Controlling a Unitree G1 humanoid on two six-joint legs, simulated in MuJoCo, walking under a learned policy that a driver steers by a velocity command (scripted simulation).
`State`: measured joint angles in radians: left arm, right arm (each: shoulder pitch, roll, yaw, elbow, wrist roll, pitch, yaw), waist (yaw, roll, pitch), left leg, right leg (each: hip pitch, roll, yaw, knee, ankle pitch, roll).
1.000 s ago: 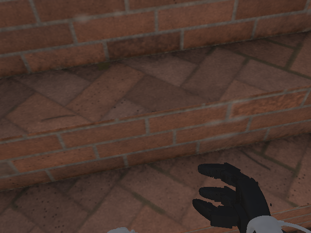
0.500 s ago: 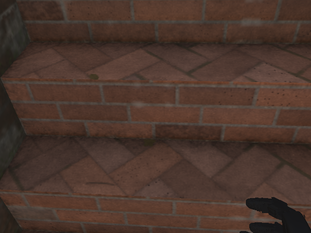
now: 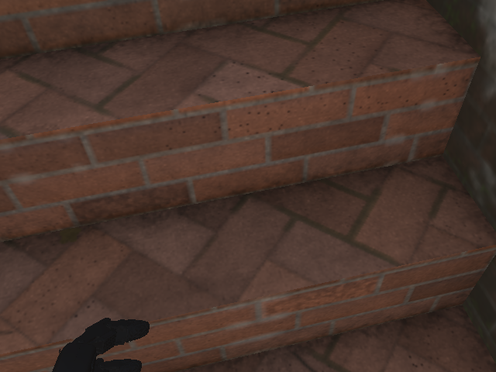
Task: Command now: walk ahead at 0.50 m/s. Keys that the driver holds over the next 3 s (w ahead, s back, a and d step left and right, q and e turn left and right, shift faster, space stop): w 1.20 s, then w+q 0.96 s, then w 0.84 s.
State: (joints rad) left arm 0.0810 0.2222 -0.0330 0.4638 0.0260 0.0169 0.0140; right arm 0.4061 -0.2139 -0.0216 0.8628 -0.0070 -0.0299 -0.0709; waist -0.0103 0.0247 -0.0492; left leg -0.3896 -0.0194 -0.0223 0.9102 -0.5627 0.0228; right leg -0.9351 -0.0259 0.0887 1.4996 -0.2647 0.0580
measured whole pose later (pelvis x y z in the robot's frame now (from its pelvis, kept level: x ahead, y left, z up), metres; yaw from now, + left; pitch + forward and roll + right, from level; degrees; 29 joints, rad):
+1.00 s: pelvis +0.15 -0.01 +0.20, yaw +2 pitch -1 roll +0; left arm 0.15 0.20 -0.01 0.74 0.01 0.01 0.03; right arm 0.14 -0.19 0.01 0.99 -0.07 0.04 -0.02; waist 0.09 0.05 -0.16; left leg -0.74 0.13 0.02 1.15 -0.59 0.04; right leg -0.97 0.06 0.06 1.98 0.06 -0.02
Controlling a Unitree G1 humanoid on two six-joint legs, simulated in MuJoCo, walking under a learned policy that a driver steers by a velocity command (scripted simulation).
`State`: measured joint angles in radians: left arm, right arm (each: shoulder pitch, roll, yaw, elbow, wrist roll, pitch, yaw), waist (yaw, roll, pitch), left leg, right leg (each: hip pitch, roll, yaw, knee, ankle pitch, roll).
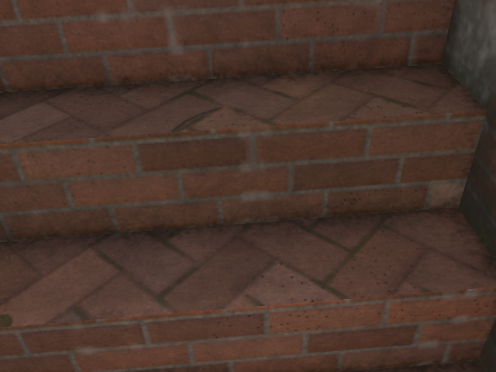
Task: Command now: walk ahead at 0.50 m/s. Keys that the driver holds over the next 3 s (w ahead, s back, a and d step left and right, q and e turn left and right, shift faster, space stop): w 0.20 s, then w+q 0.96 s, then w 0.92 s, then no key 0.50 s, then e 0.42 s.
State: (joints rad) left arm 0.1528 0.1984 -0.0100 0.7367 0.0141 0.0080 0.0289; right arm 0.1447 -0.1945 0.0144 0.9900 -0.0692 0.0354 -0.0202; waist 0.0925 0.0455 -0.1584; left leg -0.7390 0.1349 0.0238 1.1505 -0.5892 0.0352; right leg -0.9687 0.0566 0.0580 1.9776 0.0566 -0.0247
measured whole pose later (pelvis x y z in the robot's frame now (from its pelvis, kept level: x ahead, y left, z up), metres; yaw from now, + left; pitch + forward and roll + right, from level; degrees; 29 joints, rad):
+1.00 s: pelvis +0.07 +0.02 +0.05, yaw +19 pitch +0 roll -3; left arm -0.04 0.09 -0.09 0.56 0.02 -0.07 0.01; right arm 0.42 -0.13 0.00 0.98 -0.04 0.01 0.03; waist -0.01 -0.04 -0.08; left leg -0.50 -0.09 -0.10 0.90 -0.39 0.07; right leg -1.19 -0.03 0.06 2.20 0.06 -0.08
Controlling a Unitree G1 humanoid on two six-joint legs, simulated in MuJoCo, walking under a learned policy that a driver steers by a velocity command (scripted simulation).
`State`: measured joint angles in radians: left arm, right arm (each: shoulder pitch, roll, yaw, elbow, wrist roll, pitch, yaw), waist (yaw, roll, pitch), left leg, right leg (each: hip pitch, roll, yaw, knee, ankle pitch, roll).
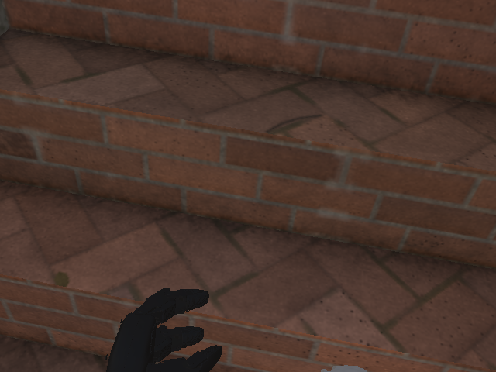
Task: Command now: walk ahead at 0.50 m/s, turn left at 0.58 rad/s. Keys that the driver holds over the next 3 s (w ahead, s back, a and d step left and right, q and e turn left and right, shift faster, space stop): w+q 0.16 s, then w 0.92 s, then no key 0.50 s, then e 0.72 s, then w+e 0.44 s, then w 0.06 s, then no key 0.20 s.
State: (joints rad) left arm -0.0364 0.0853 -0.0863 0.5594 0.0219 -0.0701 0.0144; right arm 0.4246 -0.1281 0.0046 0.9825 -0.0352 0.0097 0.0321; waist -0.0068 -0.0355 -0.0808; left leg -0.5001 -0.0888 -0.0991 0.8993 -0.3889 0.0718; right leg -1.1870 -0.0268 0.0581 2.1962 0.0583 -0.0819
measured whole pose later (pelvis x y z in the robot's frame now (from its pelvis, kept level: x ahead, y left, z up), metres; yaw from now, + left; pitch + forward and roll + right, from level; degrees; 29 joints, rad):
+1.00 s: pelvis +0.08 +0.00 +0.00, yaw +9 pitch +2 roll +0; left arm 0.07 0.04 -0.09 0.67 0.00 0.02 0.01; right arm 0.47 -0.11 0.01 0.93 -0.04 -0.04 -0.06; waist -0.09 -0.05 -0.08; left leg -0.24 -0.03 0.03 0.70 -0.81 0.07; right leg -1.32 -0.05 -0.01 2.41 -0.41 0.10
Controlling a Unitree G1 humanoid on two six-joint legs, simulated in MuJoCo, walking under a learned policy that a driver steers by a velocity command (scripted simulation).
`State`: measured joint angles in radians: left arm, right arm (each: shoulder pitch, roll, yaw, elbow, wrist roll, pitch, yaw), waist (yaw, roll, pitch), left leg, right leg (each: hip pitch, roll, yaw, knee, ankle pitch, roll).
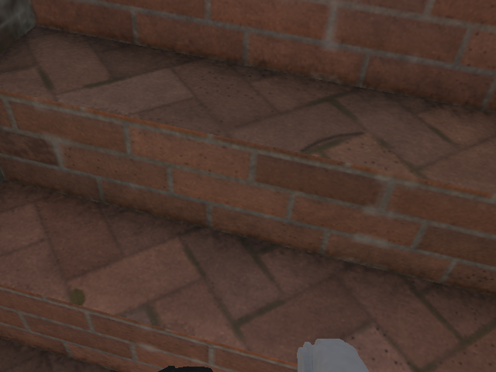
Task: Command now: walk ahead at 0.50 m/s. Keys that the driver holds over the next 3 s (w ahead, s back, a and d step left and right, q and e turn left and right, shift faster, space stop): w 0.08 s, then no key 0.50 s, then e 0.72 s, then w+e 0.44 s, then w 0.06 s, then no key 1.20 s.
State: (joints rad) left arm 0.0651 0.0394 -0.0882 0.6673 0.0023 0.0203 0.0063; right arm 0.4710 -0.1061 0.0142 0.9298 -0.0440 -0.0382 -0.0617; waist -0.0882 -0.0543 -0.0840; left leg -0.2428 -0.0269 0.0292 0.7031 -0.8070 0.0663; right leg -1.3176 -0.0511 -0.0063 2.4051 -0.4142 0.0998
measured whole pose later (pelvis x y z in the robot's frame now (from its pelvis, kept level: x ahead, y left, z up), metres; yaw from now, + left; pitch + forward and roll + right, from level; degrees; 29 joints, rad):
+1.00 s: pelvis +0.03 +0.11 +0.08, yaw -1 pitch +1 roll +1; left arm 0.89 0.08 0.01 1.01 0.09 -0.01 0.08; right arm -0.54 0.00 0.13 0.25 -0.02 -0.03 0.01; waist 0.34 -0.01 -0.09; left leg -0.98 0.06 0.14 1.68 -0.72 0.01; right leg -0.30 0.21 0.25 0.59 -0.19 -0.02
